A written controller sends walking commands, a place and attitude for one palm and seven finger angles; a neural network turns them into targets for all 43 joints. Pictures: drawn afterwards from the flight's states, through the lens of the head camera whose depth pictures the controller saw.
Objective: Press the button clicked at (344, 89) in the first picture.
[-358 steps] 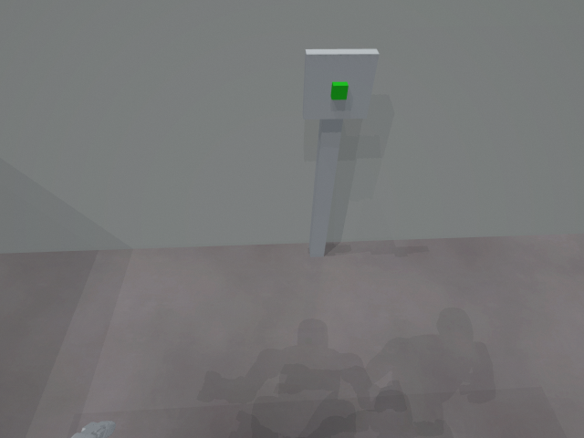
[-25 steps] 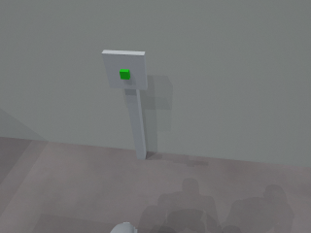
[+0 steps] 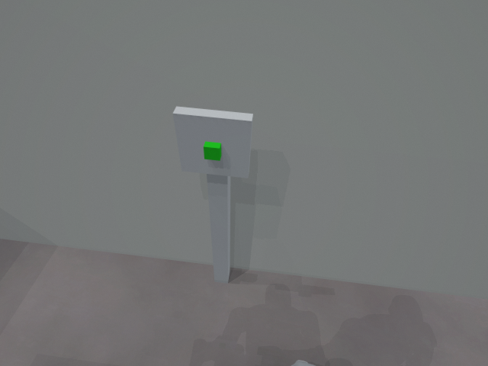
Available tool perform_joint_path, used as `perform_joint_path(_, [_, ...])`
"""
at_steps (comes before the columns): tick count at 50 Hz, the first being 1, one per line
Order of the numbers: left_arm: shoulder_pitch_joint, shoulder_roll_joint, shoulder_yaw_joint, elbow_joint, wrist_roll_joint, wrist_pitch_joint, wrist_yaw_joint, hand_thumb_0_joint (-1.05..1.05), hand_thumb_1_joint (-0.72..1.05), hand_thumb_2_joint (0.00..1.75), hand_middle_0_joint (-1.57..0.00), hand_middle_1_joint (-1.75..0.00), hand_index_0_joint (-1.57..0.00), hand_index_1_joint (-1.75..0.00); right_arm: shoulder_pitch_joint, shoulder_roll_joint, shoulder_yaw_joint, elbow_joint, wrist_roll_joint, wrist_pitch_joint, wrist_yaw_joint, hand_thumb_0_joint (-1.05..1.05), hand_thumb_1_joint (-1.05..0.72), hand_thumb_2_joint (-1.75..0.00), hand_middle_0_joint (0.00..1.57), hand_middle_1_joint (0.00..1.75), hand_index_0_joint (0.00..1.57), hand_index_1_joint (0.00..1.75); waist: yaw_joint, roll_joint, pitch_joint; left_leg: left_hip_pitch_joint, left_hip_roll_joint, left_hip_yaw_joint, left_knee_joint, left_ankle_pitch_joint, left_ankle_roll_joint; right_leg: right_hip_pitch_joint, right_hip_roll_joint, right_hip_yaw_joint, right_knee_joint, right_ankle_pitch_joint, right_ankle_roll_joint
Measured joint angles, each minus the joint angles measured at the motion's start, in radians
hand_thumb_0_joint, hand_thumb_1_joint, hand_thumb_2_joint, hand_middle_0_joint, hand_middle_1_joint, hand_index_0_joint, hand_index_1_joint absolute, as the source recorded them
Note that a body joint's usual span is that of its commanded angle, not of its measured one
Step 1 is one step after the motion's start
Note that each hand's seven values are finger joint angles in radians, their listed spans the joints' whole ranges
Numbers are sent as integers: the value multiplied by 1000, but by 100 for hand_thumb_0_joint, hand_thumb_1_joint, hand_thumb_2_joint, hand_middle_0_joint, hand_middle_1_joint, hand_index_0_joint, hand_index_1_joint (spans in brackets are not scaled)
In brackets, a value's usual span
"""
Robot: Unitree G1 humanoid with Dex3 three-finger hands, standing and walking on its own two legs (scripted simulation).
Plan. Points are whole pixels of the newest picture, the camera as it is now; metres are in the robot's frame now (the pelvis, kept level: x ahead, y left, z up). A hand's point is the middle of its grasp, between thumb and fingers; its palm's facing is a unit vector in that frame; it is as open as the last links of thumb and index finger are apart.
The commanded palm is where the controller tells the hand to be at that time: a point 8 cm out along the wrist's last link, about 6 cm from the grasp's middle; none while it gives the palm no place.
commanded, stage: take the last steps up to it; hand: left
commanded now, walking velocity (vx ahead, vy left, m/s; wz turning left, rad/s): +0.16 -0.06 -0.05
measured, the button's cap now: (212, 150) +0.59 +0.12 +0.01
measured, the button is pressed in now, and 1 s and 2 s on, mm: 0 0 0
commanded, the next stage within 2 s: come to a stop and stand still in 0.04 s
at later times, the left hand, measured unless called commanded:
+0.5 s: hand out of the picture +0.16 +0.17 -0.19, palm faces +0.06 -0.98 -0.21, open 7.3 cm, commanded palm none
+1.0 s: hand out of the picture +0.05 +0.14 -0.18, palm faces +0.01 -0.98 -0.21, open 7.4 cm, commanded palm none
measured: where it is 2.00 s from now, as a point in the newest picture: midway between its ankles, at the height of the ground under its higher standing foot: outside the picture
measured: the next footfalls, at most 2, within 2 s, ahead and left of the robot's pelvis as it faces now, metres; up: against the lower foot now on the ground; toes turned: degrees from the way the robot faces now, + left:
right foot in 0.18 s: +0.18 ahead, -0.15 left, +0.00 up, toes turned -7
left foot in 0.48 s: +0.15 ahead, +0.09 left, +0.00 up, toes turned +4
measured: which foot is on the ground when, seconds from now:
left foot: down 0.00-0.18, up 0.20-0.46, down 0.48-1.00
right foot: up 0.00-0.16, down 0.18-0.50, up 0.52-0.84, down 0.86-1.00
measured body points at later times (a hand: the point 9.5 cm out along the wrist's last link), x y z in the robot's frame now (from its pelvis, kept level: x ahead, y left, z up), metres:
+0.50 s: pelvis +0.08 -0.01 -0.02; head +0.12 +0.00 +0.43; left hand +0.15 +0.22 -0.17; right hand +0.12 -0.24 -0.17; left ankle +0.11 +0.09 -0.74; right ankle +0.14 -0.14 -0.74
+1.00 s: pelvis +0.05 -0.04 -0.01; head +0.05 -0.04 +0.44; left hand +0.05 +0.19 -0.17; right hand +0.09 -0.27 -0.17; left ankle +0.11 +0.09 -0.74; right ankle +0.03 -0.16 -0.74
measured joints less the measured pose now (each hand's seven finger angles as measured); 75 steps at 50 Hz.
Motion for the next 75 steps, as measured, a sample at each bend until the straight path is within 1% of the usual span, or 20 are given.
perform_joint_path(4, [-54, -5, -4, -28, -3, 4, -3, 0, 91, 90, -20, -29, -19, -29, 43, 10, 1, 27, -7, 14, 5, -1, -93, -90, 20, 30, 20, 29, -27, 18, 18, 40, 6, -2, 6, -41, -16, 43, 6, 0, -157, -3, -4])
perform_joint_path(7, [-72, -11, -8, -36, -3, 0, -6, 0, 91, 90, -20, -29, -19, -29, 71, 15, 1, 45, -10, 25, 6, 0, -92, -90, 20, 30, 20, 29, -46, 38, 35, 52, 27, -1, 54, -98, -39, 110, 26, -16, -268, -1, -13])
perform_joint_path(9, [-72, -11, -13, -38, -1, -19, -6, 0, 91, 90, -20, -29, -19, -29, 94, 19, 3, 57, -6, 30, 7, 0, -91, -90, 20, 30, 20, 29, -52, 44, 42, 29, 48, -5, 149, -164, -55, 171, 42, -23, -354, 61, -30])
perform_joint_path(11, [-79, -28, -22, -26, -7, -40, 2, 0, 91, 90, -20, -29, -19, -29, 86, 12, 7, 70, 4, 42, 4, 0, -91, -90, 20, 30, 20, 29, -55, 76, 66, -45, 71, -55, 331, -246, -55, 173, 66, -43, -320, 28, -44])
perform_joint_path(13, [-78, -44, -35, -12, -10, -42, 11, 0, 91, 90, -20, -29, -20, -29, 69, 6, 9, 74, 13, 58, -3, 0, -91, -90, 20, 30, 20, 29, -52, 88, 78, -120, 65, -102, 469, -304, -60, 192, 77, -54, -331, 1, -50])
perform_joint_path(15, [-78, -56, -34, -2, -13, -29, 28, -1, 91, 90, -20, -30, -20, -30, 46, 3, 7, 68, 19, 71, -11, 0, -91, -90, 20, 30, 20, 29, -47, 85, 84, -175, 58, -123, 505, -308, -66, 209, 78, -58, -362, 6, -49])
perform_joint_path(20, [-92, -38, -22, -1, -7, 8, 43, -2, 93, 90, -21, -30, -20, -30, -21, -1, -3, 25, 17, 91, -11, 0, -91, -90, 20, 30, 20, 29, -26, 66, 94, -234, 52, -128, 399, -218, -83, 218, 66, -61, -388, 19, -39])
perform_joint_path(23, [-88, -26, -15, -1, -6, 25, 43, -1, 93, 90, -21, -30, -20, -30, -60, -8, -9, -5, 13, 93, -6, 0, -91, -90, 20, 30, 20, 29, -17, 52, 100, -222, 48, -119, 301, -131, -86, 209, 59, -57, -366, 12, -25])
perform_joint_path(25, [-80, -13, -10, -1, -10, 39, 41, -1, 92, 90, -21, -30, -20, -30, -77, -7, -11, -21, 10, 85, -4, 0, -91, -90, 20, 30, 20, 29, -13, 32, 100, -203, 40, -105, 245, -21, -60, 195, 47, -47, -328, -4, -11])
perform_joint_path(28, [-62, 3, -6, 4, -13, 63, 40, 0, 91, 90, -20, -30, -20, -30, -89, -1, -7, -41, 1, 78, -9, 0, -92, -90, 20, 30, 20, 29, -5, 10, 85, -193, 28, -90, 227, -32, -16, 156, 63, 12, -191, -173, -8])
perform_joint_path(30, [-49, 10, -5, 8, -12, 64, 38, 0, 91, 90, -20, -30, -20, -30, -98, 0, -1, -43, -2, 73, -16, 0, -93, -90, 20, 30, 20, 29, -4, 9, 74, -183, 26, -94, 186, -16, -7, 139, 85, 48, -78, -217, -7])
perform_joint_path(32, [-32, 16, -7, 14, -12, 57, 35, 0, 91, 90, -20, -30, -20, -30, -107, -1, 5, -40, -2, 70, -19, 0, -93, -90, 20, 30, 20, 29, 1, 8, 62, -171, 25, -95, 143, 12, -7, 147, 95, 64, -29, -216, -1])
perform_joint_path(35, [-1, 19, -13, 31, -13, 53, 29, 0, 91, 90, -20, -29, -20, -30, -124, -2, 10, -34, 0, 66, -18, 0, -93, -90, 20, 30, 20, 29, 5, 10, 46, -157, 27, -91, 93, 43, -9, 198, 90, 61, -72, -227, 12])
perform_joint_path(39, [28, 14, -25, 57, -14, 59, 24, 0, 91, 90, -20, -29, -19, -29, -138, -3, 9, -29, -1, 64, -11, 0, -92, -90, 20, 30, 21, 29, -6, 23, 34, -156, 38, -86, 71, 64, -19, 285, 80, 48, -213, -235, 13])
perform_joint_path(41, [37, 10, -30, 66, -16, 52, 24, 0, 91, 90, -20, -29, -19, -29, -135, -4, 8, -22, 2, 63, -8, 0, -92, -90, 20, 30, 21, 29, -8, 27, 31, -163, 40, -83, 78, 68, -28, 336, 75, 42, -330, -168, 9])
perform_joint_path(43, [52, 3, -42, 57, -6, 26, 41, 0, 91, 90, -20, -30, -20, -30, -131, -13, 13, -35, 10, 70, 0, 0, -91, -90, 20, 30, 21, 30, 1, 33, 38, -204, 54, -75, 146, 45, -42, 362, 79, 53, -439, -47, 1])
perform_joint_path(46, [73, -21, -65, 49, -5, 6, 46, 0, 90, 90, -20, -29, -20, -30, -105, -35, 12, -55, 7, 76, 10, 0, -91, -90, 20, 30, 21, 29, -19, 75, 51, -224, 77, -112, 194, 31, -53, 357, 108, 29, -402, -82, -4])
perform_joint_path(53, [99, -39, -74, 16, -8, 9, 38, 0, 90, 90, -20, -30, -20, -30, -10, -44, 19, -48, 0, 82, 11, 0, -91, -90, 20, 30, 20, 29, -28, 69, 25, -229, 76, -134, 212, 33, -64, 343, 108, 10, -347, -122, -19])
perform_joint_path(59, [100, -30, -72, 5, -11, 10, 37, 0, 90, 90, -21, -30, -20, -30, 39, -24, 31, -23, -1, 82, 12, 0, -91, -90, 20, 30, 20, 29, -34, 52, 16, -233, 77, -139, 201, 48, -72, 331, 111, 5, -338, -121, -28])
perform_joint_path(75, [99, -16, -66, 33, -15, 2, 35, 0, 90, 90, -20, -30, -20, -30, 25, 17, 47, 25, 6, 63, 9, 0, -91, -90, 20, 30, 20, 29, -19, 27, 26, -223, 79, -139, 154, 69, -73, 347, 115, 4, -397, -91, -26])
